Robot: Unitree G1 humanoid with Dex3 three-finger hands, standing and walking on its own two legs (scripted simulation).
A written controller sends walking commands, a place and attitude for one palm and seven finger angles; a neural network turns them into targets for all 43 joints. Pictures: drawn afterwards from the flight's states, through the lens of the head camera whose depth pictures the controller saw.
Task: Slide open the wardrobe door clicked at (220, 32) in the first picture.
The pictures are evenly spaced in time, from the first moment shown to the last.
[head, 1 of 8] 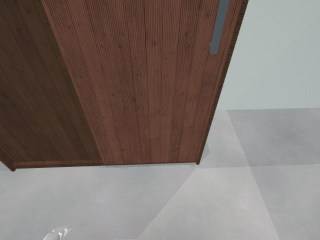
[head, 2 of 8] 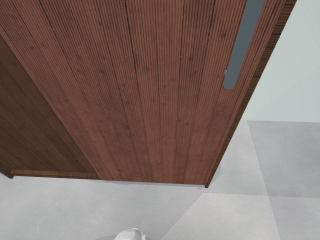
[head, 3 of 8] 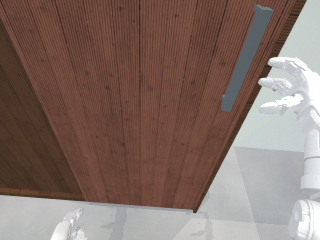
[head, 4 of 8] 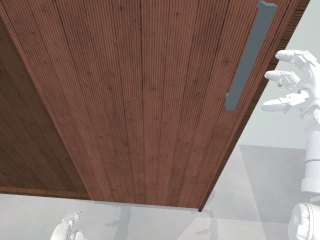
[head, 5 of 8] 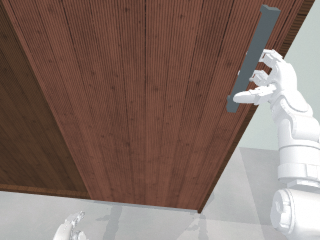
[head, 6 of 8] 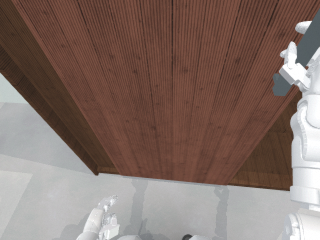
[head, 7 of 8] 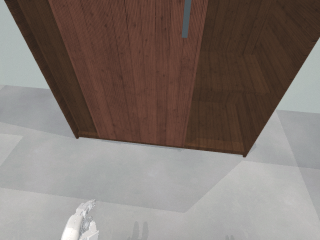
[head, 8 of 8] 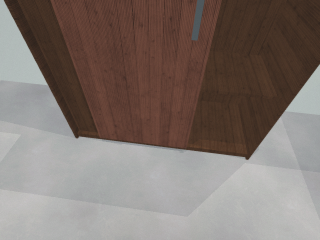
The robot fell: no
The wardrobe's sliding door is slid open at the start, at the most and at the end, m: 0.00 0.47 0.44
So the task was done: yes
